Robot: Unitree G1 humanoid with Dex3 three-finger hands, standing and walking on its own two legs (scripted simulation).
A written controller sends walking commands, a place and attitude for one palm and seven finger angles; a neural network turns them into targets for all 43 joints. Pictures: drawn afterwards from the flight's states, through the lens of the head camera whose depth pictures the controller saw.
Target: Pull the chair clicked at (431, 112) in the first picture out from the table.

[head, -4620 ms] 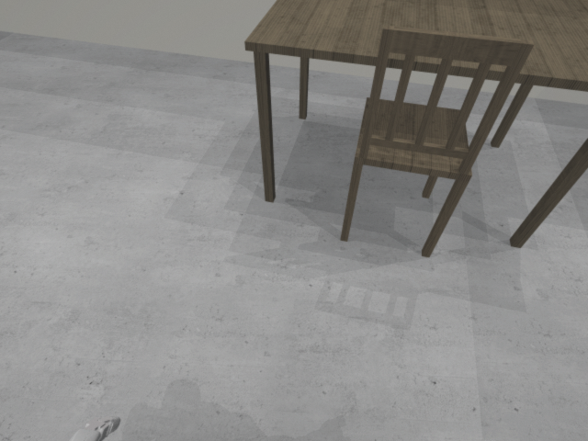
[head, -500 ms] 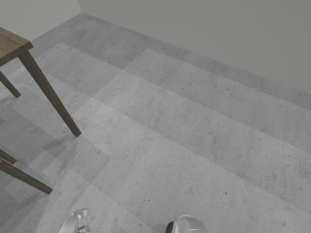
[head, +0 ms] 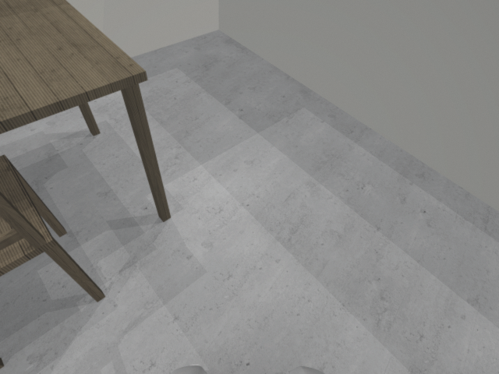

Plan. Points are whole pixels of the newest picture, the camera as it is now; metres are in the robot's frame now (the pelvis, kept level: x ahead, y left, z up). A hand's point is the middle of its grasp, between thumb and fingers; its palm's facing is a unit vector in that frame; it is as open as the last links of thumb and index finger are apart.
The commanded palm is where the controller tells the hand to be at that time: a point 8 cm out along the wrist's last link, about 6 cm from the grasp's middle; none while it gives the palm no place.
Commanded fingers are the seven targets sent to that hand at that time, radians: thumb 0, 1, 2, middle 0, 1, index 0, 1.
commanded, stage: turn to face it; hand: left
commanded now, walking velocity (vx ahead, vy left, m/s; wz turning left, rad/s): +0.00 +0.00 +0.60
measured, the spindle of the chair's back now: out of the picture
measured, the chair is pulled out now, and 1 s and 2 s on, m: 0.00 0.00 0.00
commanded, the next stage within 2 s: take the last steps up to it in 1.22 s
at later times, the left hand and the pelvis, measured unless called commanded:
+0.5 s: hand out of the picture +0.04 +0.14 -0.12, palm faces +0.32 -0.90 -0.28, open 7.3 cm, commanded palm none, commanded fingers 0.00 0.90 0.90 -0.20 -0.30 -0.20 -0.30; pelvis +0.01 -0.07 +0.01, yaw +18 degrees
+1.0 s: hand out of the picture -0.13 +0.17 -0.16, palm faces +0.60 -0.76 -0.26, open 7.3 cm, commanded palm none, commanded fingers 0.00 0.90 0.90 -0.20 -0.30 -0.20 -0.30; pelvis -0.03 -0.04 +0.01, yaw +34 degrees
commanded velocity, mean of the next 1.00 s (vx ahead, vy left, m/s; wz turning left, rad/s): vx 0.00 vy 0.00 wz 0.52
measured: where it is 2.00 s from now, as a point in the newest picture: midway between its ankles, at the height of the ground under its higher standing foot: outside the picture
